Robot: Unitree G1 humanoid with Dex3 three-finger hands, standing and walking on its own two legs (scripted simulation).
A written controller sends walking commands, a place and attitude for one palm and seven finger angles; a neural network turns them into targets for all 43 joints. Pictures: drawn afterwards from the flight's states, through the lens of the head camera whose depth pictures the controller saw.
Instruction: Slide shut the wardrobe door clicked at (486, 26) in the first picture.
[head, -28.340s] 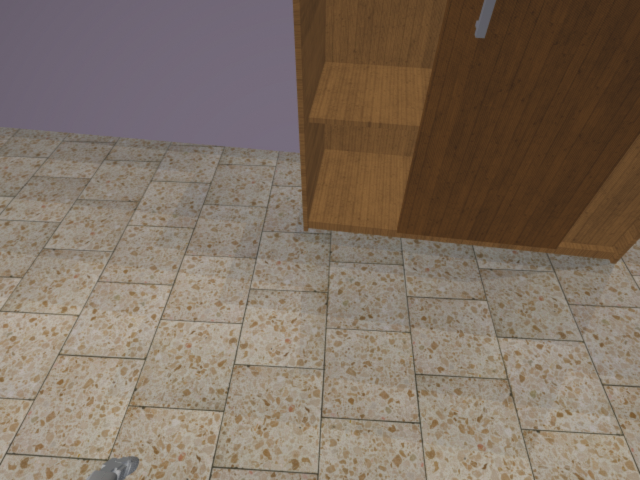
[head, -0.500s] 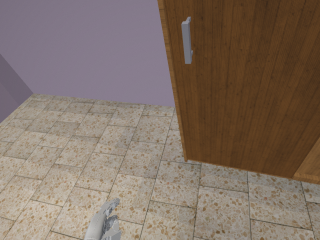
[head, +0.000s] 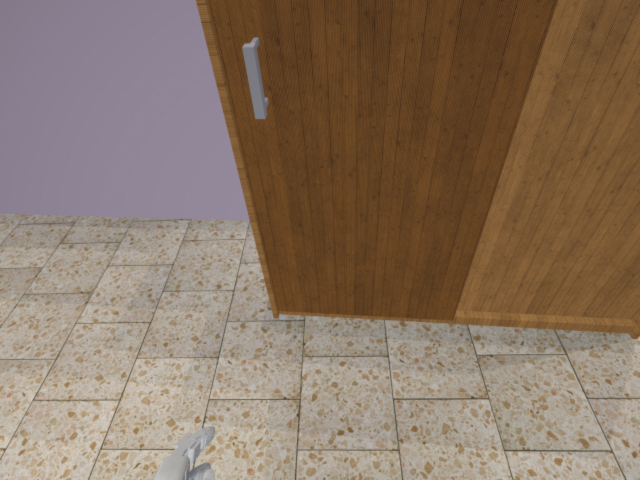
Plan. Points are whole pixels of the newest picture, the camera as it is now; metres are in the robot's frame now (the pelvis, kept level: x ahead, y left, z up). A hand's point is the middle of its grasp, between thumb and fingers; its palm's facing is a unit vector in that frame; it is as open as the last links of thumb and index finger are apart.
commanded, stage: stop stepping back and stand still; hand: right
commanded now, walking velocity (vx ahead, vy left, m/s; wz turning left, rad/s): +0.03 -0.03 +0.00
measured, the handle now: (258, 78) +0.82 +0.16 +0.17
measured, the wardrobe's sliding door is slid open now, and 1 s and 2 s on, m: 0.00 0.00 0.00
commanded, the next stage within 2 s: let the arm hang, fingers relaxed in 0.74 s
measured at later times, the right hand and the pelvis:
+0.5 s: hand out of the picture +0.22 -0.32 +0.18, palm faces +0.46 +0.74 -0.49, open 7.4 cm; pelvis +0.02 -0.05 +0.01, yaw -1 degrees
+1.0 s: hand (603, 461) +0.18 -0.32 -0.05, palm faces +0.11 +0.90 -0.42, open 7.4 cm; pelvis +0.00 -0.07 +0.00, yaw -3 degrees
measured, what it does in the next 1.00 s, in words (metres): steps on the spot: right foot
